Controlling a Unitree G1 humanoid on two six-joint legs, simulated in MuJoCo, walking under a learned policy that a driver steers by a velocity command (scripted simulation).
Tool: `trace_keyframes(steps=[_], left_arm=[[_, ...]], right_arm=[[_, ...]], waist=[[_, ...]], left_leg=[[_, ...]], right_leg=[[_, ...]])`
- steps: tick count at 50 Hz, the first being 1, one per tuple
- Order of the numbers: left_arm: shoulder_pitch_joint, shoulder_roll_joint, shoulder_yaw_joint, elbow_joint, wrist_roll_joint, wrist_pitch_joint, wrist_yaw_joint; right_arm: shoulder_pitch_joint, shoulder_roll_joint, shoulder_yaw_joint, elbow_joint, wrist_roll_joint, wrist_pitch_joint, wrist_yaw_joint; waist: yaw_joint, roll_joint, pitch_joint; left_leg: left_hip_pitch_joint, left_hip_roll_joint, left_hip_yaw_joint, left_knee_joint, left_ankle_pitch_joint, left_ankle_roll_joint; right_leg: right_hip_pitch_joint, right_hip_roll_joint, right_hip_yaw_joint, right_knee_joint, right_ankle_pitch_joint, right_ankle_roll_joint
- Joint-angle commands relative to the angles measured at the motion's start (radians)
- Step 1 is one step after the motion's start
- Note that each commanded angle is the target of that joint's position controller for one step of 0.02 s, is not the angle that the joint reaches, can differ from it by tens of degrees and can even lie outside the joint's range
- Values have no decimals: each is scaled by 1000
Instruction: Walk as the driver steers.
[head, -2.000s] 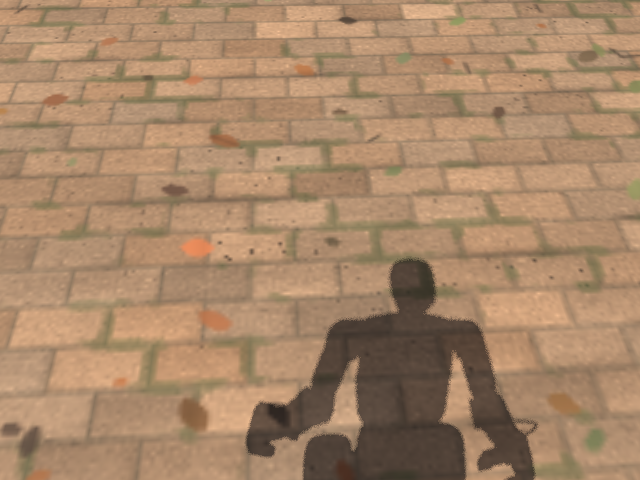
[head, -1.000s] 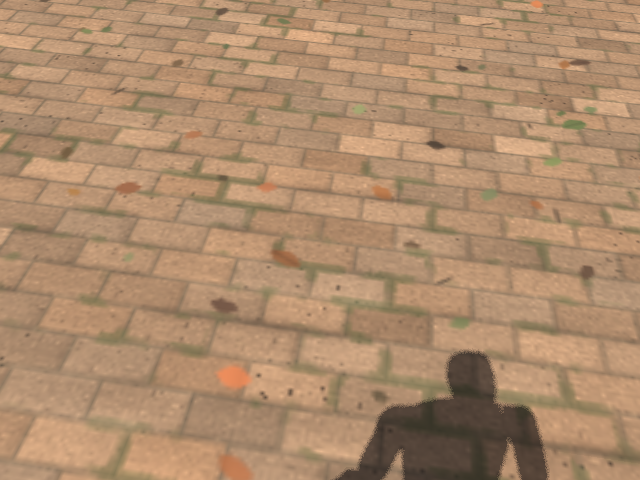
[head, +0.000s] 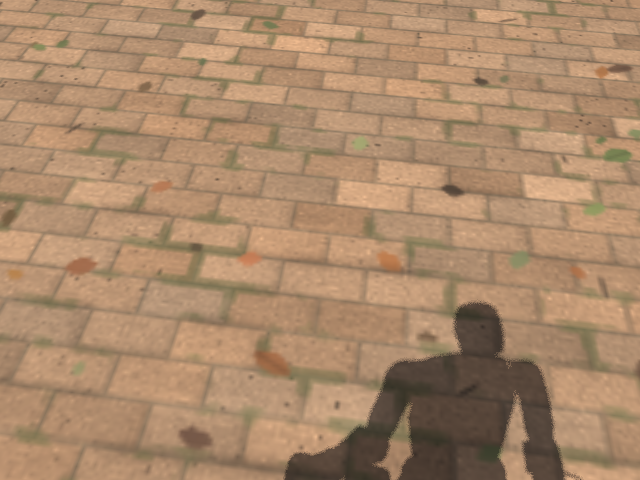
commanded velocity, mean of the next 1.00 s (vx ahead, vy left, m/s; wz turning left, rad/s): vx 0.50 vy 0.00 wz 0.00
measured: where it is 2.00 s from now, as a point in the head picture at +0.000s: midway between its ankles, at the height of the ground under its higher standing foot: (353, 263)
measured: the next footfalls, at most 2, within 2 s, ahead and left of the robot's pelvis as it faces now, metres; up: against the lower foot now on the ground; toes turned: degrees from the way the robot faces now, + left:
right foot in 0.32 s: +0.35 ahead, -0.12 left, +0.00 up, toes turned -4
left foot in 0.86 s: +0.65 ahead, +0.06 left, +0.00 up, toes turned +5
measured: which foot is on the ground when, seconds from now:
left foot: down 0.00-0.34, up 0.36-0.84, down 0.86-1.00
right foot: up 0.00-0.30, down 0.32-0.88, up 0.90-1.00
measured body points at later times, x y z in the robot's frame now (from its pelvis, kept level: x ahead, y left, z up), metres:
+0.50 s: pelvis +0.28 -0.06 +0.00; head +0.30 -0.07 +0.45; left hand +0.32 +0.20 -0.14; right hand +0.32 -0.31 -0.15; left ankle +0.25 +0.08 -0.66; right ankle +0.31 -0.12 -0.75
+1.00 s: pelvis +0.56 -0.01 -0.01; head +0.58 +0.01 +0.44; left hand +0.56 +0.24 -0.16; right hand +0.65 -0.26 -0.14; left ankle +0.61 +0.06 -0.75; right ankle +0.47 -0.13 -0.65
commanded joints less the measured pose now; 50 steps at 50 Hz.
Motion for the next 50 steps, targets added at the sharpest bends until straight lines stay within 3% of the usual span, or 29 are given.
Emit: trace_keyframes(steps=[1,6,11,13,14,15,16,17,18,19,20,21,22,23,25,27,32,38,40,41,42,43,44,45,46,47,48,49,50], left_arm=[[-26,45,8,-50,-4,8,-6],[-187,26,-5,-102,-16,0,-8],[-280,40,-5,-147,-15,-13,-5],[-227,51,1,-140,-17,-22,0],[-144,66,10,-114,-16,-28,7],[15,83,23,-61,-12,-36,16],[198,135,43,-9,9,-46,27],[325,253,74,4,30,-46,32],[265,225,69,5,-5,-31,19],[141,183,57,-11,-24,-28,15],[70,112,39,-23,-25,-33,11],[43,73,27,-18,-23,-40,12],[42,41,16,-2,-26,-46,16],[61,33,11,11,-24,-54,18],[119,60,15,37,-26,-68,21],[155,83,17,50,-26,-72,21],[236,75,7,70,-27,-70,21],[319,92,9,109,-15,-62,37],[294,104,13,110,-10,-59,43],[279,114,16,110,-8,-57,44],[262,116,16,109,-12,-53,42],[255,99,9,93,-19,-53,39],[345,5,-13,58,-61,-54,26],[333,66,8,69,-45,-53,25],[235,91,20,45,-30,-49,26],[175,76,16,29,-26,-54,20],[162,55,16,31,-22,-50,17],[177,41,15,34,-6,-36,13],[204,18,11,48,-2,-21,7]], right_arm=[[32,-103,-11,-34,2,-16,-3],[126,-99,-4,-7,0,-13,-8],[181,-109,-4,23,-16,-5,-22],[148,-122,-8,23,-19,-4,-28],[132,-133,-11,23,-19,-4,-28],[111,-137,-11,21,-14,0,-26],[97,-121,-4,2,-4,-2,-23],[186,-25,16,-30,39,-3,-9],[170,-95,-8,-17,15,-2,-9],[83,-111,-18,-43,3,0,-9],[28,-94,-13,-58,-1,-5,-4],[10,-72,-14,-59,-6,1,-1],[22,-58,-12,-59,-22,15,4],[38,-39,-10,-51,-28,28,11],[14,-32,-10,-64,-30,43,20],[-72,-39,-10,-97,-29,51,23],[-287,-32,3,-173,-15,49,28],[-414,-51,6,-227,-12,38,24],[-373,-64,-2,-223,-12,29,19],[-298,-76,-10,-200,-13,23,13],[-151,-91,-21,-150,-18,15,5],[30,-141,-41,-97,-37,4,-6],[163,-257,-71,-86,-60,3,-13],[121,-244,-70,-85,-23,21,-3],[-8,-200,-58,-103,-3,26,0],[-84,-129,-39,-117,-2,20,4],[-115,-90,-27,-112,-4,13,4],[-117,-62,-18,-99,1,6,0],[-104,-52,-13,-89,-2,-2,-3]], waist=[[16,68,55],[-35,82,59],[-53,95,74],[-12,105,51],[25,115,7],[94,93,-72],[162,60,-179],[149,-156,-336],[125,-105,-342],[73,-49,-170],[54,2,-76],[24,3,-22],[-5,-19,-1],[-17,-28,-6],[-27,-22,-3],[-20,-19,23],[30,-26,55],[61,-35,70],[29,-39,50],[-5,-46,10],[-69,-24,-63],[-132,13,-169],[-121,217,-333],[-107,200,-357],[-57,118,-179],[-37,71,-81],[-4,67,-26],[26,85,-4],[40,90,-10]], left_leg=[[-27,273,-216,-207,133,101],[80,259,-161,-183,281,75],[243,309,-156,-105,460,87],[257,316,-133,-19,666,69],[251,310,-121,75,808,55],[214,280,-92,247,846,36],[34,243,-69,481,637,17],[-325,84,3,888,91,-38],[-455,26,-130,1036,-331,-24],[-519,95,-161,1049,-249,-15],[-507,133,-157,993,-173,-15],[-471,163,-150,930,-135,-18],[-422,181,-146,880,-115,-29],[-389,183,-137,859,-103,-39],[-410,188,-114,825,-72,-57],[-480,205,-96,759,-7,-76],[-510,193,-46,476,150,-99],[-509,154,-27,306,114,-53],[-423,123,-15,262,36,-21],[-320,90,-2,241,0,-2],[-146,58,16,177,28,21],[118,143,-77,172,27,62],[448,458,-528,128,-74,187],[431,520,-789,-14,-102,230],[283,473,-619,-25,-166,193],[138,430,-502,-67,-122,162],[38,379,-407,-101,-58,119],[-35,337,-335,-122,2,89],[-62,323,-280,-133,42,77]], right_leg=[[-85,-28,-20,-99,112,28],[-85,8,-66,-322,218,31],[-94,43,-84,-435,137,-11],[13,81,-101,-482,61,-46],[128,116,-115,-503,28,-66],[314,145,-129,-569,67,-91],[590,42,-20,-578,58,-133],[907,-272,449,-630,-60,-261],[876,-316,671,-752,-50,-288],[726,-276,503,-766,-95,-255],[585,-236,389,-811,-47,-227],[493,-185,297,-842,5,-188],[423,-144,226,-864,63,-158],[397,-125,183,-873,110,-151],[394,-109,135,-886,212,-160],[406,-99,102,-913,231,-164],[462,-63,35,-923,343,-145],[655,-123,31,-863,479,-148],[686,-133,13,-782,653,-132],[685,-127,0,-692,784,-119],[655,-97,-28,-524,833,-102],[493,-57,-54,-294,654,-83],[143,87,-119,106,135,-31],[-5,170,-2,274,-315,-37],[-78,94,42,298,-229,-48],[-67,57,41,243,-147,-49],[-23,26,37,177,-103,-46],[31,8,34,126,-81,-34],[68,9,32,109,-69,-25]])
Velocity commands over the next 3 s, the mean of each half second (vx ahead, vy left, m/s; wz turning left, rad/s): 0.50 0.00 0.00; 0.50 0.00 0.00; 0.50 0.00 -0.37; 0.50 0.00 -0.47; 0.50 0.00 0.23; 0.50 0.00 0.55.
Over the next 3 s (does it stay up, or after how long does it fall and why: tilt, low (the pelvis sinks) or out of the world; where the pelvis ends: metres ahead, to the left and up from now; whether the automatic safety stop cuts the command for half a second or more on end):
stays up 1.57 -0.26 -0.03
